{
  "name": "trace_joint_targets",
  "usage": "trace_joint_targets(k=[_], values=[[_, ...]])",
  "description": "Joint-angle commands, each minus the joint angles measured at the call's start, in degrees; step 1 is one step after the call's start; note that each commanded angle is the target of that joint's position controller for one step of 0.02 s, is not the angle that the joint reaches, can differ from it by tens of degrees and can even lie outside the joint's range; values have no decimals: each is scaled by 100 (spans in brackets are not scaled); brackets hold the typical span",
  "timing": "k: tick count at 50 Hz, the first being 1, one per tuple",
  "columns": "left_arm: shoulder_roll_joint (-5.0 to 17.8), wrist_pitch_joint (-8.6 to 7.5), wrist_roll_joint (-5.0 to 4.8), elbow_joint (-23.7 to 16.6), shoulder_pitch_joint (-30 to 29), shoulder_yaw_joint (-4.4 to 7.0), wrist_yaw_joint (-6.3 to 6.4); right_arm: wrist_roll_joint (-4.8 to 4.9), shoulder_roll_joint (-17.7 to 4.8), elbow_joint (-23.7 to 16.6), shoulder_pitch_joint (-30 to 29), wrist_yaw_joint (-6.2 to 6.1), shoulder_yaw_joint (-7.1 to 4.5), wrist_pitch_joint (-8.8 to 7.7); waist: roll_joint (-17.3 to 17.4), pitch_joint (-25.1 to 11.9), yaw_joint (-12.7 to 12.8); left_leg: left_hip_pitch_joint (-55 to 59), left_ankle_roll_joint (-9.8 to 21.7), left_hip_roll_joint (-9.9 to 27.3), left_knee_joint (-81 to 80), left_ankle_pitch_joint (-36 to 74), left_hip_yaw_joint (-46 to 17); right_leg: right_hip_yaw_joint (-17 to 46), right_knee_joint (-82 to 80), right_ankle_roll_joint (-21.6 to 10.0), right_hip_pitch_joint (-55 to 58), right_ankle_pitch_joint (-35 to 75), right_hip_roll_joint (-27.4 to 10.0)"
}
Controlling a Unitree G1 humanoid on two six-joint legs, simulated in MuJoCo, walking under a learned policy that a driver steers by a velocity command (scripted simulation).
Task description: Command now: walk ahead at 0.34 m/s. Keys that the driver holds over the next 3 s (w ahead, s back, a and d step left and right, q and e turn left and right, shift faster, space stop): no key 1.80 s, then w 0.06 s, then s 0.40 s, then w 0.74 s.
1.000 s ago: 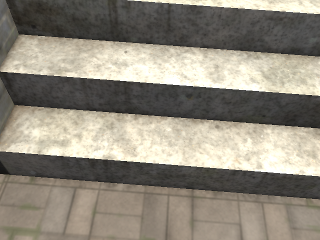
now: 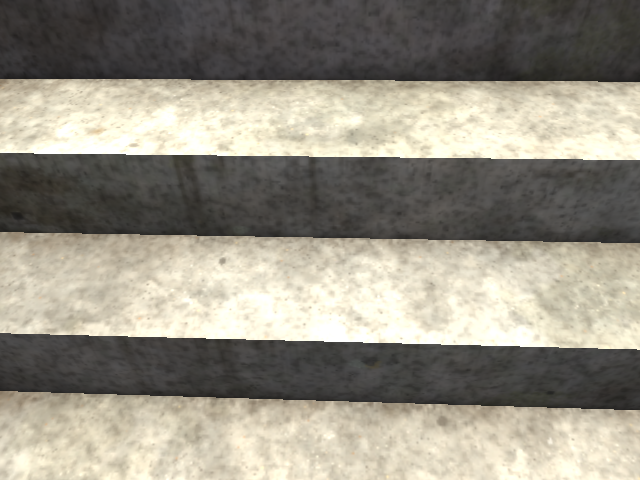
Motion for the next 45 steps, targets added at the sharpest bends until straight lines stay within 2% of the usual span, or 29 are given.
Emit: trace_joint_targets(k=[1, 2, 4, 5, 7, 8, 9, 10, 11, 12, 13, 14, 15, 17, 19, 24, 25, 26, 27, 28, 30, 37, 45], values=[[750, -57, 49, 230, 1246, 182, 58, -91, -398, -636, -793, -41, -29, -150, -1043, 511, 481, -2576, 141, -101, 1427, -937, 243, 2541, -1293, -1056, 1739, 1972, -2135], [568, -88, 80, 224, 1141, 119, 95, -82, -291, -570, -683, -67, -14, -115, -641, 410, 315, -2457, 113, 42, 1810, -984, 100, 2189, -1124, -1127, 1648, 3287, -2142], [286, -120, 60, 117, 537, -30, 175, -40, -60, -447, -451, -65, 43, -69, -431, 95, -71, -1717, 19, 224, 1374, -625, -8, 1313, -888, -845, 1238, 4481, -1752], [314, -117, 28, 75, 258, -59, 186, -20, 11, -420, -445, -66, 80, -54, -577, 15, -163, -1256, -26, 121, 920, -391, 116, 952, -781, -659, 993, 4708, -1479], [418, -67, -76, 84, 84, -93, 200, 24, -48, -350, -459, -117, 103, -8, -820, -175, -202, -460, -69, -102, -23, 455, 333, 625, -554, -414, 774, 4961, -1172], [480, -33, -154, 124, 74, -93, 196, 26, -60, -284, -371, -153, 121, 13, -783, -245, -280, 43, -56, -96, -578, 1323, 353, 533, -432, -264, 586, 4627, -1088], [536, -16, -219, 146, 140, -85, 183, -6, -194, -248, -353, -186, 114, 13, -668, -302, -267, 521, -28, 65, -822, 2085, 169, 551, -416, -75, 317, 3796, -995], [531, -11, -237, 122, 216, -95, 173, -71, -453, -273, -373, -201, 86, -9, -493, -363, -194, 964, 21, 504, -807, 2858, -233, 606, -532, 82, -74, 2403, -874], [429, 29, -207, 177, 473, -97, 170, -93, -668, -294, -444, -188, 64, -23, -203, -177, 4, 928, 144, 827, -593, 3522, -482, 615, -822, 150, -273, 832, -651], [13, 100, -156, 382, 908, -205, 207, -27, -668, -272, -721, -170, 63, 11, 273, 48, 198, 608, 310, 868, -499, 3347, -490, 638, -1134, 172, -78, 226, -602], [97, 144, -63, 439, 768, -209, 253, 15, -518, -329, -914, -143, 66, 37, 259, 315, 77, 316, 279, 744, -577, 2882, -518, 628, -1088, 191, 92, 361, -606], [348, 164, -62, 426, 603, -147, 266, 23, -412, -320, -874, -141, 85, 33, 125, 413, -8, 272, 220, 647, -723, 2744, -485, 649, -938, 173, 92, 627, -632], [440, 175, -82, 408, 530, -118, 262, 16, -403, -268, -829, -158, 98, 20, 181, 321, 0, 315, 206, 624, -777, 2897, -479, 659, -881, 163, 251, 927, -682], [421, 182, -123, 434, 512, -112, 248, 35, -430, -199, -757, -197, 91, -9, 161, 165, 35, 444, 206, 600, -812, 3080, -466, 655, -860, 176, 429, 1109, -742], [346, 193, -127, 482, 472, -129, 265, 33, -438, -182, -793, -201, 83, -9, 30, 97, 50, 498, 251, 611, -803, 3235, -476, 641, -851, 195, 529, 1169, -769], [362, 251, -113, 539, 336, -125, 292, 50, -455, -130, -803, -215, 88, 9, -89, 82, 73, 404, 256, 582, -872, 3197, -467, 613, -821, 224, 691, 1226, -810], [875, 294, -169, 397, 8, 43, 209, 175, -1052, -379, -1472, -155, -129, 5, -74, 282, 150, 196, 344, 253, -668, 3461, -339, 409, -674, 283, 361, 1358, -484], [857, 313, -131, 410, 82, 57, 195, 135, -950, -391, -1412, -147, -118, 1, -132, -105, 138, 398, 408, 289, -596, 3575, -308, 386, -630, 290, 377, 1361, -510], [682, 336, -128, 428, 139, 38, 190, 112, -779, -355, -1287, -143, -103, 9, -185, -240, 115, 478, 441, 313, -559, 3606, -307, 389, -612, 296, 376, 1364, -519], [569, 368, -133, 447, 154, 26, 192, 112, -698, -324, -1204, -136, -104, 16, -218, -277, 94, 480, 454, 319, -538, 3618, -303, 391, -593, 302, 375, 1399, -526], [571, 405, -129, 409, 39, 42, 215, 83, -630, -298, -1163, -141, -98, 38, -189, -303, 63, 430, 473, 341, -513, 3477, -307, 407, -561, 282, 330, 1301, -549], [707, 427, -114, 316, -208, 69, 264, 40, -754, -377, -1405, -142, -96, 73, -108, -92, 62, 61, 435, 338, -688, 2452, -333, 445, -655, 219, 110, 530, -563], [737, 319, -104, 294, -318, 47, 232, 13, -846, -401, -1579, -147, -90, 117, -100, 38, 30, -10, 397, 302, -847, 1671, -371, 456, -759, 215, -194, -24, -580]])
